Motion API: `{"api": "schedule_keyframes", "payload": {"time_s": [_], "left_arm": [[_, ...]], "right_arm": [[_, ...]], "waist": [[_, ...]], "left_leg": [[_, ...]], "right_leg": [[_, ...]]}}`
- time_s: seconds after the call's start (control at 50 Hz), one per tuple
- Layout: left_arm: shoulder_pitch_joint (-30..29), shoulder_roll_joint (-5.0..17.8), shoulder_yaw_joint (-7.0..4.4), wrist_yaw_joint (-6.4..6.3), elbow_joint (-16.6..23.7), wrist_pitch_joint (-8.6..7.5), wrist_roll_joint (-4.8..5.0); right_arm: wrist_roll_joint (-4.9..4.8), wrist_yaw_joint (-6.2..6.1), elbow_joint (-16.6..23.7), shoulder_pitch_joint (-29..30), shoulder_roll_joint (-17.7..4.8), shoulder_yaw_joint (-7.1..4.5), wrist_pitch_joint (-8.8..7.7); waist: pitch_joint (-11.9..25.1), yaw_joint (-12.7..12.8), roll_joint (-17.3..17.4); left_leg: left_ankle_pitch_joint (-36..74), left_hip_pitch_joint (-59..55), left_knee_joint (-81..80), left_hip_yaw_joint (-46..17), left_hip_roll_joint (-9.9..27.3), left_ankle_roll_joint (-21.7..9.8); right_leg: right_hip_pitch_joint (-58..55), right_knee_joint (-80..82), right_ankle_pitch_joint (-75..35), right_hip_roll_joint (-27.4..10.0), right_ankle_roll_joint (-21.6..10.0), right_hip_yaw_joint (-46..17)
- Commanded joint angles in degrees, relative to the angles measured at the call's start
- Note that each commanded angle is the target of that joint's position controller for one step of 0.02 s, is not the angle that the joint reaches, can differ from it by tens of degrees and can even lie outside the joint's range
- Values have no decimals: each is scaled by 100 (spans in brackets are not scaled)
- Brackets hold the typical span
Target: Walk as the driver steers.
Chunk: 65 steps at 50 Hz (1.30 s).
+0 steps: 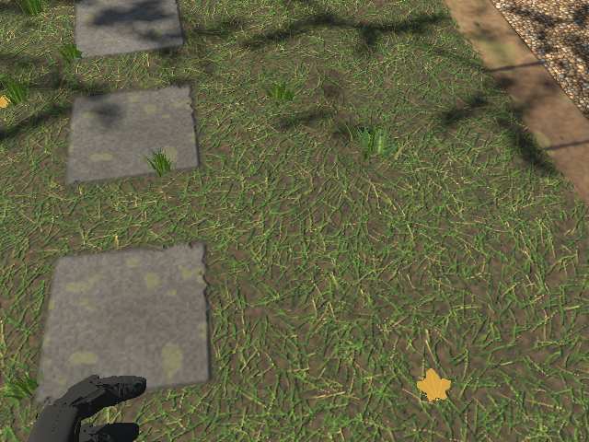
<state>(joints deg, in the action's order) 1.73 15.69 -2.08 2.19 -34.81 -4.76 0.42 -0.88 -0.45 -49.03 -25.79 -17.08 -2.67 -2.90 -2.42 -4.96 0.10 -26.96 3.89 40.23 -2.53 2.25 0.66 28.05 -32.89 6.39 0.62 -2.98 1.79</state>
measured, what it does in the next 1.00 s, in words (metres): walks ahead, turning left: left foot, then right foot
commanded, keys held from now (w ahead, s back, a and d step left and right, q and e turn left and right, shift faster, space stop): w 0.10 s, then w+q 0.72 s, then w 0.18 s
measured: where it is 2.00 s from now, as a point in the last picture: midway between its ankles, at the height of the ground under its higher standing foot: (168, 223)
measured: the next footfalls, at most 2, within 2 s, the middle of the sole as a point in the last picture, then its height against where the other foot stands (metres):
left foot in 0.50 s outside the picture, level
right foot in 0.98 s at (276, 310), level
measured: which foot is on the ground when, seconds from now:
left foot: up 0.00-0.48, down 0.50-1.00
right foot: down 0.00-0.52, up 0.54-0.96, down 0.98-1.00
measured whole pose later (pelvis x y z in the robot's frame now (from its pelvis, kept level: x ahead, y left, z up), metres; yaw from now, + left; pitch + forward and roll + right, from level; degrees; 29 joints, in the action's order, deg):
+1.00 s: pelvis +0.58 +0.06 +0.00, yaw +24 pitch +2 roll +0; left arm 4.4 16.2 -2.0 1.4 -38.9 -6.9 -0.6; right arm -0.8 -0.6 -41.9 -21.4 -18.0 -3.9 -1.9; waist -0.2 -3.7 0.2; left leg -26.5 6.1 34.9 -11.7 -4.6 -2.6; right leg 26.1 -29.3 6.8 1.1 -0.9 -1.1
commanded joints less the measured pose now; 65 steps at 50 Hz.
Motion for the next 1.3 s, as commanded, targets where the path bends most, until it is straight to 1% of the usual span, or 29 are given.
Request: {"api": "schedule_keyframes", "payload": {"time_s": [0.02, 0.04, 0.06, 0.08, 0.12, 0.2, 0.3, 0.4, 0.46, 0.48, 0.5, 0.52, 0.54, 0.56, 0.58, 0.6, 0.64, 0.7, 0.8, 0.9, 0.96, 0.98, 1.0, 1.02, 1.04, 1.08, 1.12, 1.16, 1.3], "left_arm": [[2117, 1065, -354, -67, -249, 43, 0], [1778, 909, -300, -74, -221, 48, 12], [1458, 798, -262, -54, -229, 41, -32], [1237, 658, -220, -37, -211, 4, -88], [1064, 607, -229, -35, -263, -72, -81], [1200, 729, -283, -85, -556, -204, -100], [1455, 917, -307, -163, -780, -185, -71], [1842, 1028, -350, -210, -1060, 21, 12], [1741, 1244, -405, -305, -1020, 178, 18], [1697, 1292, -412, -350, -988, 238, 3], [1630, 1252, -380, -402, -927, 260, 5], [2000, 822, -219, -393, -674, 153, -112], [2108, 448, -53, -277, -594, -52, -172], [1537, 966, -187, -160, -466, -234, 44], [1128, 967, -162, -121, -299, -322, 179], [1007, 875, -144, -147, -264, -352, 84], [1133, 915, -209, -186, -298, -239, -85], [1219, 723, -169, -224, -312, -80, -148], [79, 449, -47, -195, -55, -108, -111], [-176, 714, -142, -60, 7, -226, -19], [528, 891, -276, -83, -158, -279, -50], [1196, 1107, -353, -117, -233, -309, -126], [1925, 1644, -499, -136, -364, -282, -202], [2358, 1509, -517, -56, -629, -211, -30], [2125, 1059, -383, -55, -570, -196, 47], [1545, 763, -255, -78, -507, -123, -55], [1324, 595, -185, -97, -524, -128, -110], [1379, 631, -193, -105, -604, -154, -51], [1791, 997, -269, -165, -947, -61, 62]], "right_arm": [[-161, 44, 696, 183, -795, -119, -309], [-179, 64, 795, 624, -815, -108, -339], [-81, 53, 819, 832, -733, -104, -340], [-7, 47, 788, 800, -696, -134, -290], [-14, 70, 663, 542, -464, -93, -166], [5, 41, 809, 1060, -367, -72, -47], [-28, 186, 1087, 1982, -214, 0, -139], [-35, 381, 1513, 2630, -206, 20, -152], [-17, 443, 1639, 2298, -440, -102, -110], [-19, 422, 1539, 1697, -652, -224, -85], [-40, 347, 1346, 781, -963, -402, -61], [5, 237, 1263, 50, -1630, -596, -6], [-80, 230, 1365, 195, -1565, -530, -34], [-25, 231, 1381, 173, -1154, -405, -46], [0, 215, 1378, 405, -970, -356, -63], [5, 213, 1412, 760, -882, -326, -71], [86, 177, 1570, 1211, -686, -254, -80], [55, 100, 1509, 1250, -804, -294, -110], [-20, -29, 1306, 882, -970, -350, -29], [-39, -46, 1059, 486, -845, -312, 14], [8, -21, 1029, 566, -733, -280, 51], [50, 1, 1083, 555, -477, -176, 39], [-6, 0, 1142, -136, -147, -57, -18], [-93, -13, 1134, -306, -272, -42, -69], [-144, -17, 1152, 279, -778, -166, -74], [2, -10, 1369, 1143, -759, -166, -82], [40, 32, 1351, 1095, -561, -163, -92], [34, 51, 1304, 1023, -367, -117, -77], [33, 137, 1562, 2208, -101, 20, -177]], "waist": [[1648, 1118, -1165], [999, 1008, -775], [585, 823, -408], [422, 619, -468], [396, 391, -571], [10, 440, -328], [-215, 810, -194], [-343, 999, -112], [153, 674, -435], [551, 329, -494], [1033, -177, -348], [1812, -211, 645], [2532, 78, 1259], [2284, -226, 748], [1488, -139, 415], [886, 141, -78], [535, 507, 123], [404, 639, 206], [235, 201, 387], [273, 101, 577], [416, 523, 705], [1033, 835, 446], [1941, 795, -846], [2058, 867, -1814], [1217, 1012, -998], [292, 880, -370], [158, 623, -578], [222, 564, -650], [37, 927, -433]], "left_leg": [[-255, 3995, 3509, -447, -53, -152], [237, 4010, 3356, -243, 217, -215], [641, 3833, 3015, -151, 392, -204], [938, 3520, 2727, -190, 558, -191], [1207, 3108, 2540, -163, 628, -103], [2151, 3538, 1700, -270, 635, 51], [3509, 3291, 7, -13, 338, -80], [2929, 3767, -650, 196, 190, -334], [1958, 2967, -646, 717, -287, -619], [1816, 2165, -688, 838, -519, -764], [2155, 701, -1001, 659, -595, -1001], [2158, -1667, -891, -1538, 747, -1759], [1527, -2842, -1835, -4362, 1727, -2584], [1125, -2709, -2128, -3998, 1607, -2291], [1321, -1931, -2196, -3155, 1389, -2050], [1890, -978, -2303, -2565, 1139, -1886], [2749, 131, -2564, -2024, 816, -1804], [3357, 896, -2756, -1552, 625, -1863], [2587, 1340, -2611, -1109, 161, -1395], [2045, 517, -2074, -1737, 608, -1226], [2841, 336, -1330, -1792, 499, -1003], [2812, 635, -207, -1487, 199, -811], [1424, 2311, 1772, -798, -551, -367], [-638, 3609, 2957, -667, -748, -188], [-308, 4111, 3390, -871, -448, -217], [470, 4054, 3050, -472, -28, -226], [901, 3546, 2473, -365, 260, -198], [1025, 3390, 2084, -197, 304, -131], [2776, 3032, -290, 130, 197, 29]], "right_leg": [[-4571, 1583, 1766, -2147, -1305, -3890], [-3752, 1655, 1388, -1902, -1156, -3059], [-2989, 1827, 837, -1643, -1083, -2532], [-2479, 1996, 337, -1434, -1031, -2144], [-1986, 2314, -140, -1324, -1104, -1699], [-1830, 2644, -758, -1289, -1068, -854], [-2077, 2789, -919, -1197, -767, -8], [-3354, 2319, -1645, -1545, -636, 260], [-3720, 1178, -4396, -1546, -429, 520], [-3614, 288, -5103, -1462, -331, 642], [-2876, -1001, -4780, -1261, -128, 791], [-676, -3153, -2237, -713, 195, 843], [992, -4679, 2556, 391, 416, -165], [1630, -4888, 2381, 9, 290, -915], [1770, -4561, 1948, -238, 194, -802], [1612, -3930, 1609, -455, 205, -724], [918, -3309, 1258, -672, 337, -703], [646, -2637, 922, -642, 652, -527], [102, -441, -965, -249, 795, -420], [-102, 339, -935, -207, 534, -617], [-1046, 698, -345, -115, 139, -370], [-2177, 579, -363, -636, -179, -825], [-4271, 636, 164, -1833, -1054, -2809], [-4750, 1515, 1885, -2383, -1479, -4745], [-4177, 1720, 2686, -2216, -1226, -4408], [-2862, 1869, 1678, -1733, -984, -3014], [-2235, 2100, 764, -1362, -893, -2319], [-2091, 2247, 95, -1261, -971, -1892], [-2096, 2428, -805, -1086, -860, -890]]}}
Keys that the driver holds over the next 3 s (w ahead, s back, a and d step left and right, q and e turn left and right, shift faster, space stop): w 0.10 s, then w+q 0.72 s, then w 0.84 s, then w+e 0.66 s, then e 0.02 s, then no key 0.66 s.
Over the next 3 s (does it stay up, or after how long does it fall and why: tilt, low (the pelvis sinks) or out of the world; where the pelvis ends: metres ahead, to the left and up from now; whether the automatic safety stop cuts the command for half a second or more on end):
stays up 1.43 0.38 0.01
